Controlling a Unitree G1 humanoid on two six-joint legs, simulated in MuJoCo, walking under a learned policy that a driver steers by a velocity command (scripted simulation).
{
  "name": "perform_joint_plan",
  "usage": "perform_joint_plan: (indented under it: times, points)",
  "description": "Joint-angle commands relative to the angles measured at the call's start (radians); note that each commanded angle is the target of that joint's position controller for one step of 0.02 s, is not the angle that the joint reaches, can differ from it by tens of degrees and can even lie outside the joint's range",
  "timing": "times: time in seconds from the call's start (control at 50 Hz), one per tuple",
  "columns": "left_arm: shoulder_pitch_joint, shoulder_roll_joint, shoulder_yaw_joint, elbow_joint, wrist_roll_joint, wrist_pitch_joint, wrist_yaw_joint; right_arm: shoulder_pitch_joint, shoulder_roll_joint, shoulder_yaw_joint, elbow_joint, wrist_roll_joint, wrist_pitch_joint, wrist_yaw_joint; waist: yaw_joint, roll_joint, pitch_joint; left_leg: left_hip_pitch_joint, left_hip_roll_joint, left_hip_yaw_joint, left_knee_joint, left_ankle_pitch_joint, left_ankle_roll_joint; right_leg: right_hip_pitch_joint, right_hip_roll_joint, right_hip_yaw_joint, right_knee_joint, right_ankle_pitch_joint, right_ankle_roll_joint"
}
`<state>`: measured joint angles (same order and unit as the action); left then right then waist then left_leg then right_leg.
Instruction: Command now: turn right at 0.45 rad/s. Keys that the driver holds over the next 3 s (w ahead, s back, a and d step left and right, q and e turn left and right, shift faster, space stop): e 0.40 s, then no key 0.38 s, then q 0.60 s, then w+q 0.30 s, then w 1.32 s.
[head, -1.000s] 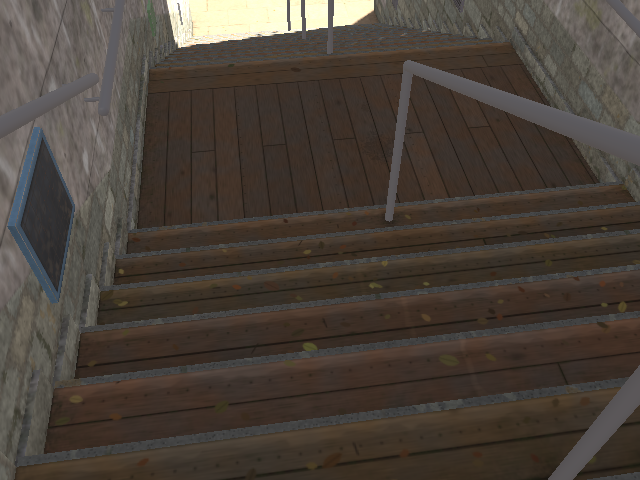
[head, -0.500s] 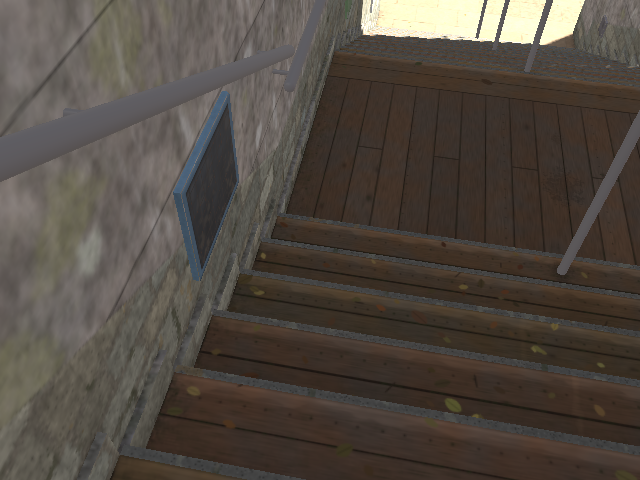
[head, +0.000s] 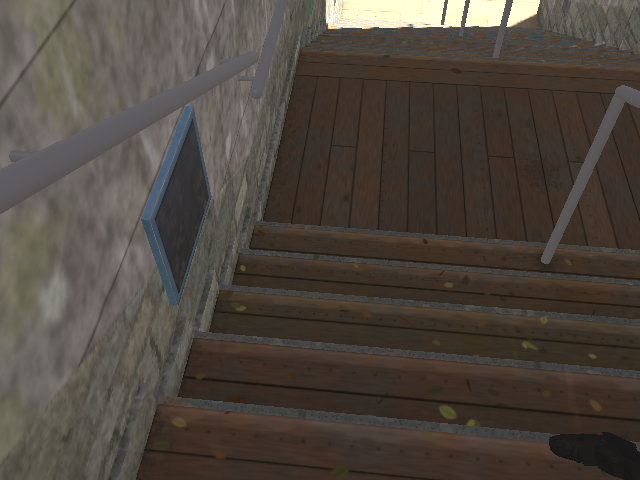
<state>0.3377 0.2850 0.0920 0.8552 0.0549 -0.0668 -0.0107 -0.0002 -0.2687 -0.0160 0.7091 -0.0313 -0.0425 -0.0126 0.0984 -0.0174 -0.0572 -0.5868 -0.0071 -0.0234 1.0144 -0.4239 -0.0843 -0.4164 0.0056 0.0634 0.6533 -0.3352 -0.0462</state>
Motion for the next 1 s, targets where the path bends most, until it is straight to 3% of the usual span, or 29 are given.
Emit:
perform_joint_plan:
  times: [0.02,0.04,0.08,0.1,0.12,0.14,0.18,0.2,0.22,0.24,0.28,0.38,0.5,0.56,0.62,0.66,0.68,0.7,0.72,0.74,0.78,0.8,0.82,0.84,0.86,0.88,0.92,0.96,1.0]
  points:
    - [-0.168,0.16,0.029,-0.136,-0.01,-0.02,0.006,0.214,-0.06,-0.016,-0.006,0.0,0.012,0.021,-0.117,-0.095,-0.068,0.246,-0.046,0.053,-0.106,0.077,0.022,-0.071,-0.155,0.248,-0.128,0.599,-0.21]
    - [-0.203,0.137,0.015,-0.151,-0.016,-0.039,0.009,0.2,-0.091,-0.024,-0.028,-0.013,0.008,0.024,-0.131,-0.116,-0.084,0.239,-0.063,0.087,-0.238,0.078,0.038,-0.023,-0.171,0.27,-0.091,0.569,-0.208]
    - [-0.075,0.108,0.007,-0.097,-0.005,-0.036,0.006,0.27,-0.149,-0.06,-0.018,0.004,0.006,-0.004,-0.119,-0.029,-0.117,0.474,0.009,-0.008,-0.526,0.445,0.142,-0.073,-0.122,0.276,0.058,0.357,-0.151]
    - [0.044,-0.038,-0.029,-0.101,-0.015,-0.037,0.002,0.334,-0.259,-0.092,-0.03,-0.008,-0.004,-0.03,-0.069,0.192,-0.226,0.745,0.316,-0.306,-0.51,1.143,0.44,-0.324,0.063,0.07,0.372,-0.239,-0.007]
    - [0.071,-0.011,-0.021,-0.122,-0.035,-0.043,0.027,0.397,-0.251,-0.092,-0.055,-0.079,-0.023,0.021,-0.131,0.17,-0.145,0.742,0.519,-0.589,-0.557,1.319,0.652,-0.596,0.139,0.178,0.569,-0.42,0.083]
    - [0.004,0.072,-0.003,-0.128,-0.04,-0.018,0.045,0.374,-0.253,-0.103,-0.02,-0.098,-0.015,0.054,-0.134,0.066,-0.074,0.694,0.524,-0.552,-0.603,1.213,0.648,-0.681,0.1,0.227,0.686,-0.328,0.122]
    - [0.004,0.133,0.012,-0.09,0.0,0.004,0.079,0.191,-0.108,-0.066,-0.052,-0.013,-0.001,0.091,-0.045,0.08,-0.098,0.491,0.411,-0.312,-0.603,1.062,0.508,-0.596,0.043,0.167,0.82,-0.154,0.16]
    - [0.019,0.128,0.005,-0.085,0.034,0.0,0.07,0.147,-0.091,-0.07,-0.059,0.009,0.002,0.094,-0.014,0.11,-0.111,0.416,0.324,-0.182,-0.579,1.046,0.446,-0.516,0.028,0.103,0.859,-0.082,0.168]
    - [0.023,0.096,-0.006,-0.085,0.043,-0.003,0.049,0.116,-0.079,-0.074,-0.062,0.002,0.002,0.086,-0.013,0.113,-0.111,0.335,0.262,-0.09,-0.585,0.957,0.394,-0.454,0.032,0.046,0.903,-0.02,0.164]
    - [0.02,0.075,-0.011,-0.075,0.02,-0.004,0.032,0.133,-0.041,-0.059,-0.079,-0.008,-0.006,0.068,-0.038,0.089,-0.094,0.298,0.239,-0.03,-0.624,0.863,0.381,-0.431,0.038,0.018,0.89,0.085,0.165]
    - [-0.028,0.077,-0.009,-0.086,0.0,0.0,0.004,0.204,-0.064,-0.06,-0.06,-0.012,-0.021,0.036,-0.086,0.092,-0.046,0.322,0.242,-0.002,-0.699,0.628,0.388,-0.423,0.013,0.0,0.752,0.207,0.17]
    - [-0.13,0.043,-0.006,-0.128,0.012,0.026,-0.027,0.359,-0.116,-0.089,0.02,0.005,-0.044,0.025,-0.15,0.108,0.032,0.492,0.332,-0.08,-0.824,0.126,0.366,-0.503,-0.068,-0.012,0.403,0.18,0.137]
    - [-0.124,-0.008,-0.026,-0.132,0.012,0.024,-0.031,0.446,-0.062,-0.086,0.076,-0.031,-0.049,0.016,-0.185,0.095,0.044,0.534,0.362,-0.069,-0.822,0.111,0.397,-0.444,-0.097,-0.062,0.25,0.146,0.051]
    - [-0.149,-0.023,-0.027,-0.13,0.005,0.028,-0.035,0.474,-0.021,-0.075,0.126,-0.024,-0.056,0.013,-0.19,0.103,0.055,0.52,0.366,-0.062,-0.818,0.083,0.38,-0.373,-0.102,-0.081,0.147,0.135,0.027]
    - [-0.109,-0.028,-0.02,-0.109,0.0,0.033,-0.048,0.356,-0.049,-0.083,0.131,0.001,-0.061,0.044,-0.145,0.102,0.057,0.322,0.325,0.011,-0.783,-0.047,0.313,-0.083,-0.068,-0.143,0.067,0.059,0.021]
    - [-0.027,-0.073,-0.029,-0.053,-0.047,0.021,-0.07,0.321,-0.017,-0.06,0.175,0.028,-0.047,0.08,-0.082,0.068,0.058,0.219,0.265,0.087,-0.671,-0.046,0.242,0.196,-0.041,-0.204,-0.235,0.328,0.022]
    - [0.007,-0.089,-0.023,-0.041,-0.056,0.011,-0.08,0.35,0.029,-0.037,0.202,0.019,-0.048,0.112,-0.063,0.04,0.013,0.089,0.244,0.111,-0.616,-0.009,0.175,0.446,-0.056,-0.162,-0.237,0.387,0.016]
    - [0.042,-0.026,-0.017,-0.038,-0.053,0.007,-0.073,0.418,0.109,-0.016,0.206,0.03,-0.051,0.124,-0.084,-0.107,-0.106,0.064,0.168,0.192,-0.425,-0.067,0.038,0.602,-0.232,0.049,-0.238,0.739,-0.085]
    - [0.018,0.078,-0.007,-0.051,-0.067,-0.001,-0.092,0.524,0.085,-0.03,0.179,0.026,-0.063,0.103,-0.163,-0.149,-0.148,0.093,0.121,0.114,-0.422,-0.112,0.006,0.527,-0.341,0.243,-0.271,0.526,-0.212]
    - [-0.045,0.076,0.01,-0.034,-0.053,0.007,-0.103,0.421,0.018,-0.049,0.193,0.022,-0.051,0.083,-0.136,-0.064,0.009,0.162,0.11,0.132,-0.443,0.002,0.006,0.288,-0.253,0.146,-0.295,0.171,-0.14]
    - [-0.159,0.04,0.0,-0.059,-0.073,0.014,-0.096,0.416,-0.02,-0.066,0.192,0.01,-0.047,0.074,-0.175,-0.016,0.051,0.274,0.074,0.185,-0.45,0.06,0.051,0.121,-0.148,0.016,-0.302,-0.006,-0.04]
    - [-0.13,0.004,-0.012,-0.036,-0.079,0.015,-0.102,0.46,0.022,-0.054,0.222,0.02,-0.044,0.088,-0.18,-0.008,0.079,0.294,0.08,0.159,-0.487,0.081,0.072,0.1,-0.132,-0.007,-0.295,0.008,-0.015]
    - [-0.207,-0.066,-0.037,-0.047,-0.025,0.045,-0.019,0.483,0.075,-0.031,0.274,0.023,0.017,0.054,-0.186,-0.052,0.049,0.351,0.123,0.088,-0.527,0.301,0.073,0.16,-0.156,-0.002,-0.224,0.458,-0.009]
    - [-0.161,-0.06,-0.033,-0.031,-0.028,0.048,0.017,0.466,0.04,-0.04,0.265,0.017,0.034,0.029,-0.159,-0.021,0.039,0.359,0.134,0.081,-0.528,0.37,0.069,0.202,-0.145,-0.034,-0.185,0.64,-0.004]
    - [-0.008,0.083,0.014,0.008,-0.074,0.015,-0.037,0.378,-0.011,-0.062,0.207,0.029,-0.008,0.058,-0.105,0.0,0.042,0.32,0.047,0.163,-0.461,0.194,0.079,0.199,-0.128,-0.052,-0.224,0.431,-0.022]
    - [-0.033,0.142,0.042,-0.003,-0.062,0.002,-0.046,0.341,-0.01,-0.064,0.187,0.012,-0.013,0.064,-0.115,-0.035,0.033,0.26,0.042,0.144,-0.446,0.152,0.093,0.238,-0.142,-0.032,-0.233,0.317,-0.077]
    - [-0.009,0.119,0.063,-0.03,-0.038,-0.006,-0.007,0.318,-0.014,-0.076,0.16,-0.036,-0.007,0.005,-0.069,-0.061,0.024,0.19,0.02,0.138,-0.359,0.099,0.121,0.277,-0.237,0.063,-0.285,0.284,-0.223]
    - [0.123,0.088,0.068,-0.018,-0.015,-0.028,0.056,0.254,0.022,-0.069,0.114,-0.037,-0.006,-0.039,0.009,-0.175,0.005,0.011,0.007,0.052,-0.075,-0.187,0.114,0.384,-0.451,0.259,-0.373,0.421,-0.374]
    - [0.13,0.037,0.056,0.007,-0.003,-0.046,0.098,0.248,0.036,-0.052,0.106,-0.028,0.01,-0.039,-0.023,-0.095,0.049,-0.062,0.082,-0.05,0.053,-0.258,0.099,0.351,-0.494,0.2,-0.414,0.432,-0.323]
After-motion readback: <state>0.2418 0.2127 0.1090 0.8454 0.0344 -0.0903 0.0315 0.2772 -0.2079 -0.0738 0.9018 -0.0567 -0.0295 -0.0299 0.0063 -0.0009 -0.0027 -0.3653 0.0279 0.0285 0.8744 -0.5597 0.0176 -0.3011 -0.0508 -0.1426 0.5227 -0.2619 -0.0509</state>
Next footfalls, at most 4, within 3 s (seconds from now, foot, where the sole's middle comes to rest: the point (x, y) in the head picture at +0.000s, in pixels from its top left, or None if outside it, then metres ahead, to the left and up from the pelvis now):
0.08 left None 0.02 0.13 -0.76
0.68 right None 0.01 -0.13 -0.76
1.18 left None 0.03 0.13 -0.76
1.80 right None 0.08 -0.08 -0.76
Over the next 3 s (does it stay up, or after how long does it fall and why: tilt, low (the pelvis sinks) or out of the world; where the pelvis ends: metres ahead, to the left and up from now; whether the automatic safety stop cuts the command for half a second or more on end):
stays up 0.70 -0.02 -0.35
